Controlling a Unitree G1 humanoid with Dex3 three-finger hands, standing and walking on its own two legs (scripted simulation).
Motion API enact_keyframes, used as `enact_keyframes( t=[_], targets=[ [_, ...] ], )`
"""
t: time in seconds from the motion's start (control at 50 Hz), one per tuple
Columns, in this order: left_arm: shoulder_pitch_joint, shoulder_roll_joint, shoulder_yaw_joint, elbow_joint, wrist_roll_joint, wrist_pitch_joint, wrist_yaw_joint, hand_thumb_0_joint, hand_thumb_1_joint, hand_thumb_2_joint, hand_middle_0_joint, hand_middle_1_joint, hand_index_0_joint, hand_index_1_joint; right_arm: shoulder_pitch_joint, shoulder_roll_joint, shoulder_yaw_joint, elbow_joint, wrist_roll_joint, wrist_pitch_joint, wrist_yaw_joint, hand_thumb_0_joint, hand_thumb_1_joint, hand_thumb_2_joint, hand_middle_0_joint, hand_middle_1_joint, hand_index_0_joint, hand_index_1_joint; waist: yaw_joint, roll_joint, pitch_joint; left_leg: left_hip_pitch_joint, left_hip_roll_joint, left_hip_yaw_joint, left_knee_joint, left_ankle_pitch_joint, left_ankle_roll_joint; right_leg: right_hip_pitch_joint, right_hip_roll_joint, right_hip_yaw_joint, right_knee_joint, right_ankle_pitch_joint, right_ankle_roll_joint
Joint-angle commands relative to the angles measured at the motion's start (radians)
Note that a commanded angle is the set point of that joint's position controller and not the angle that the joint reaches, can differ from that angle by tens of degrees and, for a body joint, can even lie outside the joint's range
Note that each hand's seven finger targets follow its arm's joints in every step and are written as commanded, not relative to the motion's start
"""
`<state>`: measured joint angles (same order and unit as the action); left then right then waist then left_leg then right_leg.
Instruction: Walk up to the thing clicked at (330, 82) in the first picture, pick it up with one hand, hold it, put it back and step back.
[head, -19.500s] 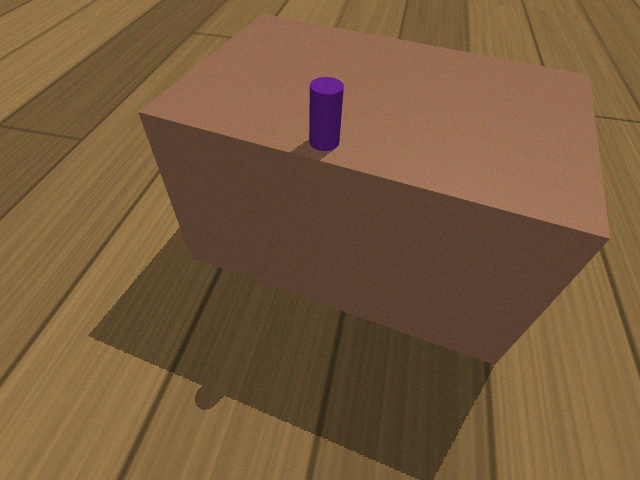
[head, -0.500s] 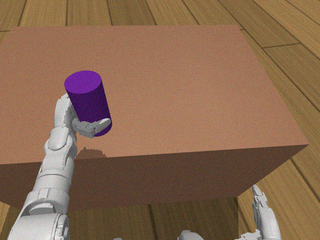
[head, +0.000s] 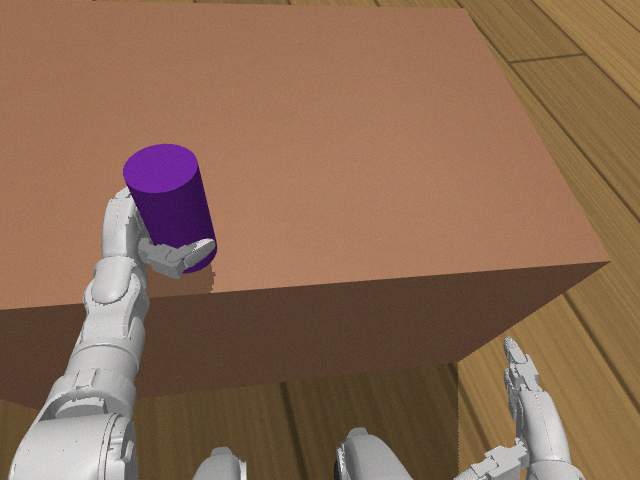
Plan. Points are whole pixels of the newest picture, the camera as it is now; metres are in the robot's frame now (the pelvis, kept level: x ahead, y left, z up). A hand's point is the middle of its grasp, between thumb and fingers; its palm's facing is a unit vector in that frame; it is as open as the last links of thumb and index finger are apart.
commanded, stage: lower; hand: left
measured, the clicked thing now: (176, 213) +0.43 +0.13 +0.05
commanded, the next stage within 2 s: loosen in 0.54 s
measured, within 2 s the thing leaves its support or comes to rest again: rests again in 0.34 s
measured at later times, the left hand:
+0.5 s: hand (183, 234) +0.44 +0.14 -0.01, palm faces +0.01 -1.00 +0.00, open 10.6 cm
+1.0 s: hand (179, 230) +0.45 +0.14 -0.01, palm faces +0.03 -1.00 +0.02, open 11.3 cm
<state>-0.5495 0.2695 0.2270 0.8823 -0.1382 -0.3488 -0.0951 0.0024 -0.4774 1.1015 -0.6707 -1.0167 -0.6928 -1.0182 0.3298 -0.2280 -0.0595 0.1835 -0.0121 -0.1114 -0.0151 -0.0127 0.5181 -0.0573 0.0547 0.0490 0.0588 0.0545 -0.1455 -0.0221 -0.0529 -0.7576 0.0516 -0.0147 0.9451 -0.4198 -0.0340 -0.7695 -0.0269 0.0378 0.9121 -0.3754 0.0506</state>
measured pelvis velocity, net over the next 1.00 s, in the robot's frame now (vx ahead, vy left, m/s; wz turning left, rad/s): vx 0.00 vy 0.00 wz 0.01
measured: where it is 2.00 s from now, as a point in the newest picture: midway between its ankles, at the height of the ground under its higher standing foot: outside the picture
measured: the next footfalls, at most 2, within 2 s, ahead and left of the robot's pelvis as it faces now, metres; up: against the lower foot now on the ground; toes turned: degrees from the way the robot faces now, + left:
none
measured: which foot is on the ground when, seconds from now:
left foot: down 0.00-1.00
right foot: down 0.00-1.00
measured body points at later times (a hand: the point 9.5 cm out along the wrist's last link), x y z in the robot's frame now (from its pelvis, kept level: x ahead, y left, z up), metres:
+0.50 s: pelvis +0.01 +0.00 -0.02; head +0.12 +0.02 +0.41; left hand +0.44 +0.19 -0.01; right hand +0.18 -0.27 -0.03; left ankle +0.02 +0.14 -0.68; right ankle +0.04 -0.15 -0.68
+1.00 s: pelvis +0.00 +0.00 -0.04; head +0.11 +0.02 +0.40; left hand +0.44 +0.20 -0.01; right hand +0.16 -0.27 -0.03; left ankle +0.02 +0.14 -0.68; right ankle +0.04 -0.15 -0.68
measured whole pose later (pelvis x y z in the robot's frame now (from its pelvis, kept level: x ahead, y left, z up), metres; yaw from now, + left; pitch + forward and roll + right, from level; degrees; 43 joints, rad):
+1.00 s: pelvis +0.00 +0.00 -0.04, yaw +1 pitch +19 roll -1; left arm -0.59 0.29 0.27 0.93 -0.11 -0.49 -0.09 0.00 -0.42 0.61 -0.77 -0.74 -0.79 -0.74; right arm 0.42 -0.25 -0.08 -0.07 -0.03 0.01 0.02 -0.01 0.51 -0.05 0.06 0.05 0.06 0.05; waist -0.17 -0.03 -0.11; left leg -0.98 0.05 -0.04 1.14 -0.50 -0.04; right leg -0.98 -0.03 0.02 1.11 -0.46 0.05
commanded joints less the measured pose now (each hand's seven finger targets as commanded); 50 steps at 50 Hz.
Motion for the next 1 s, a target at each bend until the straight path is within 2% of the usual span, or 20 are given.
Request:
enact_keyframes(
  t=[0.0,0.04,0.12,0.14,0.18,0.24,0.3,0.34,0.36,0.4,0.42,0.44,0.48,0.54,0.6,0.64,0.78,0.82,0.9,0.98],
  targets=[
    [-0.579,0.233,0.065,-0.355,-0.027,-0.169,0.025,0.0,0.037,1.218,-1.254,-1.347,-1.237,-1.382,0.021,-0.154,-0.1,-0.208,-0.007,-0.043,-0.008,0.0,0.518,-0.063,0.049,0.05,0.049,0.05,-0.006,0.118,-0.57,0.256,-0.031,0.012,-0.068,0.272,0.037,0.199,0.024,-0.053,-0.059,0.287,-0.053],
    [-0.542,0.18,0.044,-0.26,-0.016,-0.174,0.026,0.0,0.044,1.215,-1.244,-1.346,-1.235,-1.374,0.006,-0.154,-0.104,-0.224,-0.011,-0.044,-0.003,0.0,0.525,-0.061,0.049,0.05,0.049,0.05,-0.019,0.086,-0.497,0.22,-0.031,0.009,-0.066,0.221,0.035,0.145,0.028,-0.056,-0.058,0.24,-0.055],
    [-0.562,0.225,0.069,-0.254,-0.002,-0.187,0.031,0.0,0.098,1.223,-1.251,-1.346,-1.244,-1.372,0.034,-0.172,-0.13,-0.214,-0.016,-0.03,0.003,0.0,0.539,-0.056,0.049,0.05,0.049,0.05,-0.008,0.139,-0.484,0.202,-0.032,0.007,-0.058,0.157,0.027,0.089,0.031,-0.062,-0.042,0.172,-0.062],
    [-0.563,0.199,0.052,-0.263,-0.001,-0.19,0.031,0.0,0.093,1.232,-1.263,-1.359,-1.257,-1.384,0.039,-0.162,-0.122,-0.242,-0.017,-0.03,0.007,0.0,0.54,-0.056,0.049,0.05,0.049,0.05,-0.014,0.15,-0.501,0.215,-0.031,0.003,-0.061,0.143,0.024,0.082,0.033,-0.065,-0.039,0.156,-0.065],
    [-0.565,0.188,0.046,-0.282,-0.001,-0.2,0.027,0.0,0.086,1.24,-1.281,-1.375,-1.275,-1.4,0.028,-0.18,-0.135,-0.289,-0.019,-0.029,0.009,0.0,0.538,-0.056,0.049,0.05,0.049,0.05,-0.016,0.147,-0.573,0.238,-0.027,-0.001,-0.042,0.192,0.023,0.092,0.034,-0.069,-0.023,0.192,-0.065],
    [-0.563,0.186,0.045,-0.294,-0.004,-0.208,0.021,0.0,0.068,1.235,-1.288,-1.372,-1.28,-1.4,0.067,-0.127,-0.085,-0.265,-0.02,-0.014,0.017,0.0,0.528,-0.059,0.049,0.05,0.049,0.05,-0.005,0.144,-0.608,0.196,-0.031,-0.001,-0.012,0.244,0.028,0.111,0.034,-0.067,0.004,0.238,-0.062],
    [-0.543,0.16,0.03,-0.282,-0.013,-0.215,0.015,0.0,0.104,1.221,-1.291,-1.357,-1.279,-1.385,0.049,-0.161,-0.115,-0.297,-0.018,-0.008,0.013,0.0,0.526,-0.06,0.049,0.05,0.049,0.05,-0.012,0.138,-0.619,0.211,-0.028,-0.007,0.01,0.299,0.025,0.095,0.036,-0.069,0.028,0.273,-0.064],
    [-0.545,0.195,0.052,-0.338,-0.01,-0.226,0.022,0.0,0.112,1.228,-1.285,-1.354,-1.272,-1.385,0.025,-0.182,-0.123,-0.356,-0.022,-0.002,0.014,0.0,0.53,-0.059,0.049,0.05,0.049,0.05,0.0,0.149,-0.659,0.216,-0.026,-0.012,0.019,0.341,0.022,0.104,0.035,-0.07,0.042,0.303,-0.066],
    [-0.524,0.19,0.044,-0.322,-0.009,-0.226,0.023,0.0,0.116,1.222,-1.272,-1.342,-1.258,-1.372,0.035,-0.197,-0.146,-0.357,-0.02,0.002,0.011,0.0,0.531,-0.06,0.049,0.05,0.049,0.05,-0.01,0.149,-0.652,0.216,-0.029,-0.007,0.027,0.351,0.025,0.116,0.033,-0.068,0.046,0.32,-0.063],
    [-0.492,0.188,0.047,-0.306,-0.003,-0.229,0.029,0.0,0.127,1.212,-1.244,-1.32,-1.231,-1.349,0.086,-0.166,-0.115,-0.339,-0.02,0.015,0.017,0.0,0.533,-0.059,0.049,0.05,0.049,0.05,-0.012,0.132,-0.604,0.189,-0.028,-0.01,0.037,0.367,0.025,0.098,0.034,-0.069,0.057,0.332,-0.062],
    [-0.464,0.173,0.041,-0.293,-0.003,-0.229,0.028,0.0,0.129,1.204,-1.234,-1.313,-1.221,-1.341,0.069,-0.19,-0.134,-0.369,-0.02,0.018,0.016,0.0,0.53,-0.06,0.05,0.05,0.05,0.05,-0.02,0.129,-0.633,0.192,-0.03,-0.006,0.049,0.371,0.031,0.102,0.033,-0.062,0.056,0.35,-0.058],
    [-0.504,0.205,0.057,-0.34,0.001,-0.24,0.034,0.0,0.122,1.206,-1.243,-1.315,-1.229,-1.346,0.111,-0.165,-0.116,-0.351,-0.022,0.025,0.019,0.0,0.532,-0.059,0.049,0.05,0.049,0.05,-0.027,0.117,-0.639,0.176,-0.029,-0.007,0.053,0.362,0.034,0.113,0.032,-0.061,0.06,0.352,-0.055],
    [-0.449,0.174,0.055,-0.256,0.003,-0.229,0.034,0.0,0.115,1.213,-1.236,-1.315,-1.221,-1.347,0.128,-0.167,-0.122,-0.342,-0.018,0.036,0.022,0.0,0.531,-0.059,0.049,0.05,0.049,0.05,-0.028,0.094,-0.561,0.138,-0.033,-0.003,0.049,0.318,0.034,0.083,0.033,-0.061,0.057,0.319,-0.054],
    [-0.43,0.164,0.058,-0.23,0.004,-0.225,0.029,0.0,0.107,1.227,-1.238,-1.324,-1.223,-1.357,0.122,-0.186,-0.14,-0.374,-0.019,0.041,0.025,0.0,0.538,-0.057,0.049,0.05,0.049,0.05,-0.039,0.082,-0.569,0.143,-0.034,0.001,0.062,0.306,0.039,0.062,0.033,-0.059,0.056,0.313,-0.051],
    [-0.448,0.175,0.051,-0.233,0.02,-0.227,0.025,0.0,0.113,1.229,-1.244,-1.332,-1.233,-1.362,0.12,-0.164,-0.117,-0.381,-0.02,0.049,0.033,0.0,0.54,-0.056,0.049,0.049,0.049,0.049,-0.027,0.131,-0.541,0.129,-0.037,-0.002,0.061,0.282,0.03,0.026,0.032,-0.062,0.069,0.264,-0.06],
    [-0.428,0.158,0.046,-0.194,0.029,-0.226,0.021,0.0,0.15,1.156,-1.286,-1.308,-1.296,-1.314,0.121,-0.157,-0.116,-0.384,-0.023,0.055,0.036,0.0,0.536,-0.052,0.05,0.049,0.049,0.049,-0.035,0.111,-0.542,0.103,-0.036,0.0,0.075,0.275,0.036,0.025,0.032,-0.057,0.069,0.272,-0.057],
    [-0.467,0.164,0.047,-0.21,0.015,-0.218,0.016,0.0,-0.15,0.633,-1.039,-0.926,-1.072,-0.896,0.096,-0.168,-0.119,-0.427,-0.018,0.064,0.03,0.0,0.529,-0.044,0.05,0.05,0.05,0.05,-0.031,0.111,-0.549,0.075,-0.037,0.0,0.052,0.158,0.031,0.041,0.032,-0.055,0.064,0.175,-0.06],
    [-0.472,0.164,0.046,-0.198,0.016,-0.217,0.015,0.0,-0.21,0.562,-1.009,-0.871,-1.043,-0.84,0.105,-0.165,-0.118,-0.436,-0.018,0.066,0.028,0.0,0.529,-0.043,0.05,0.05,0.05,0.05,-0.037,0.099,-0.539,0.061,-0.039,0.002,0.051,0.135,0.032,0.034,0.034,-0.056,0.063,0.16,-0.058],
    [-0.474,0.189,0.058,-0.206,0.016,-0.216,0.016,0.0,-0.409,0.409,-0.779,-0.644,-0.788,-0.638,0.113,-0.166,-0.116,-0.44,-0.015,0.068,0.023,0.0,0.518,-0.05,0.05,0.05,0.05,0.05,-0.033,0.101,-0.553,0.046,-0.042,0.01,0.058,0.14,0.036,0.063,0.029,-0.041,0.06,0.175,-0.053],
    [-0.436,0.159,0.054,-0.152,0.019,-0.202,0.01,0.0,-0.439,0.284,-0.679,-0.498,-0.679,-0.497,0.128,-0.174,-0.117,-0.421,-0.017,0.069,0.024,0.0,0.52,-0.051,0.05,0.05,0.05,0.05,-0.04,0.085,-0.494,0.048,-0.035,0.001,0.052,0.147,0.033,-0.004,0.038,-0.062,0.068,0.164,-0.061]
  ],
)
